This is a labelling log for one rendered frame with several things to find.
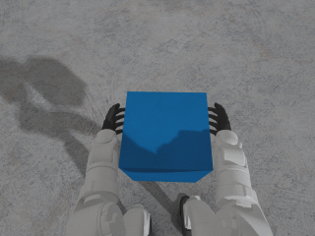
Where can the right robot hand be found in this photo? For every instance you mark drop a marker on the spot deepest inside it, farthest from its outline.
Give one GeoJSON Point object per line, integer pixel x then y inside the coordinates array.
{"type": "Point", "coordinates": [222, 119]}

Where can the robot left forearm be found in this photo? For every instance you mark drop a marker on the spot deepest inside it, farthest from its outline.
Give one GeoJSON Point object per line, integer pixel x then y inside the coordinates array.
{"type": "Point", "coordinates": [101, 173]}

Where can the robot left thigh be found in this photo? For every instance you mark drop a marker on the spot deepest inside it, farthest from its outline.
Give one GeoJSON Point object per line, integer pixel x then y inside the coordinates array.
{"type": "Point", "coordinates": [137, 222]}

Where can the carton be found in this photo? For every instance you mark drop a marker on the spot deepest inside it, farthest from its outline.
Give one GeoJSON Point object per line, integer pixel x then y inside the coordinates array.
{"type": "Point", "coordinates": [166, 137]}

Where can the left robot hand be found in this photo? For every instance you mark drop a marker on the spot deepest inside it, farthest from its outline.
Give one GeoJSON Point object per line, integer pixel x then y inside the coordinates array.
{"type": "Point", "coordinates": [111, 118]}

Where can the robot right forearm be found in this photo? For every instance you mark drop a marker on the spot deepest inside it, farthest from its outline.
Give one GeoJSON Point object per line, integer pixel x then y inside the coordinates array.
{"type": "Point", "coordinates": [233, 178]}

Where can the robot right foot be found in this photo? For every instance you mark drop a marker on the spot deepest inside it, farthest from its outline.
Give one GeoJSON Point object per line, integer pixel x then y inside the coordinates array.
{"type": "Point", "coordinates": [185, 231]}

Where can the robot left upper arm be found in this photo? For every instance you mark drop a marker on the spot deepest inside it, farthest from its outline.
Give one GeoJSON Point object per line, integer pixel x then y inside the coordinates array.
{"type": "Point", "coordinates": [103, 219]}

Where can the robot right upper arm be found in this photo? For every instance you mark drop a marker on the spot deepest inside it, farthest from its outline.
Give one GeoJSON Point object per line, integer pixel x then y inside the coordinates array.
{"type": "Point", "coordinates": [231, 221]}

